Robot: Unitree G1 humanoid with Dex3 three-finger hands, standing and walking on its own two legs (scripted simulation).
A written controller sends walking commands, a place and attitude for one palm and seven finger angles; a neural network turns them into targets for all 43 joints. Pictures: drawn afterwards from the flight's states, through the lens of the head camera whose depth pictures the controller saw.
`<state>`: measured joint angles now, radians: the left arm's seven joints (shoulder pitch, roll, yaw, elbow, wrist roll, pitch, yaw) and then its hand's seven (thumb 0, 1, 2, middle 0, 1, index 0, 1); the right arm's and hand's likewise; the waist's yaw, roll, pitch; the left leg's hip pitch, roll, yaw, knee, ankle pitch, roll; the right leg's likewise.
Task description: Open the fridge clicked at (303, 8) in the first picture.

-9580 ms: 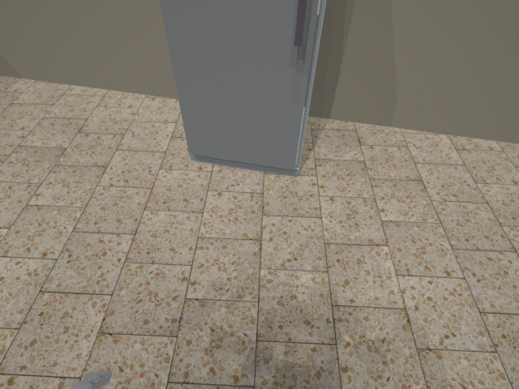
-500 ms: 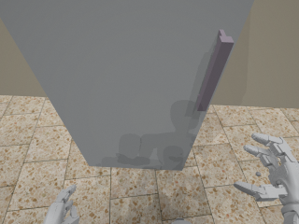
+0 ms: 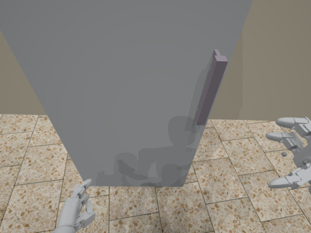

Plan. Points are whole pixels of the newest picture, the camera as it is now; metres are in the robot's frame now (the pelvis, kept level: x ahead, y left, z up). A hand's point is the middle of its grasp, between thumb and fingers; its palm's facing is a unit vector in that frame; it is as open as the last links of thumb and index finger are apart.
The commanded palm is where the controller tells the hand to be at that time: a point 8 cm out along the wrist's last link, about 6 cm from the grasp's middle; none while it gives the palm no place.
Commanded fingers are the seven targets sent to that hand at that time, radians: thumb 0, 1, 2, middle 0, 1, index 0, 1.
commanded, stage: raise the hand to about handle height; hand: right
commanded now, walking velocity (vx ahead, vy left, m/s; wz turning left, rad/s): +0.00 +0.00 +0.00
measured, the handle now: (207, 90) +0.49 -0.15 +0.12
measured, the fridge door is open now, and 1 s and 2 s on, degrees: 0 0 0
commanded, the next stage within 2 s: move the hooked fingers beside the handle in 0.58 s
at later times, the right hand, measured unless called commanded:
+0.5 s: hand (280, 144) +0.28 -0.27 +0.14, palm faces +0.08 +1.00 -0.05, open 14.0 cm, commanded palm +0.25 -0.31 +0.15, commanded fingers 0.00 0.50 -0.30 0.30 1.20 0.30 1.20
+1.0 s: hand (270, 137) +0.31 -0.26 +0.14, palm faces +0.03 +1.00 -0.04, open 14.0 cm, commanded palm +0.28 -0.30 +0.15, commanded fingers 0.00 0.50 -0.30 0.30 1.20 0.30 1.20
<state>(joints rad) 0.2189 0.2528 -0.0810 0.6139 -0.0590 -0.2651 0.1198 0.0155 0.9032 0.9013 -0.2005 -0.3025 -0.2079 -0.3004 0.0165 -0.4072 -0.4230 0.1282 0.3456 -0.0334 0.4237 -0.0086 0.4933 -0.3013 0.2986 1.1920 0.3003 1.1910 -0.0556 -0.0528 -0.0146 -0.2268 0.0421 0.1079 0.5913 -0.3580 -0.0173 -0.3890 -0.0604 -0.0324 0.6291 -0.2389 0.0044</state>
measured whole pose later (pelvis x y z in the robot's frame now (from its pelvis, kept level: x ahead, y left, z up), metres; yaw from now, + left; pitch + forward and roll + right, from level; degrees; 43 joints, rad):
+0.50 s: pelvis +0.00 +0.01 +0.00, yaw +1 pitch -1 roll +1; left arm 0.25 0.28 -0.05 0.63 -0.07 -0.26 0.12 0.02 0.91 0.90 -0.20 -0.30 -0.21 -0.30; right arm -0.05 -0.42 -0.47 0.23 0.34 -0.01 0.45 -0.01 0.50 -0.30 0.30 1.20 0.30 1.20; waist -0.04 -0.05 -0.01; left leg -0.20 0.03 0.09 0.56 -0.34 -0.01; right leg -0.34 -0.07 -0.05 0.57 -0.22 0.02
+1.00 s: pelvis +0.00 +0.00 +0.00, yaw +1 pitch +0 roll +1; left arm 0.23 0.28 -0.06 0.63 -0.07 -0.24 0.13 0.02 0.90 0.90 -0.20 -0.30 -0.21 -0.30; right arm -0.15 -0.41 -0.42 0.30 0.32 -0.02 0.45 -0.01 0.51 -0.30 0.30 1.20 0.30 1.20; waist -0.04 -0.05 0.00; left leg -0.22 0.04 0.09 0.57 -0.35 -0.02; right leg -0.37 -0.06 -0.04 0.59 -0.23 0.01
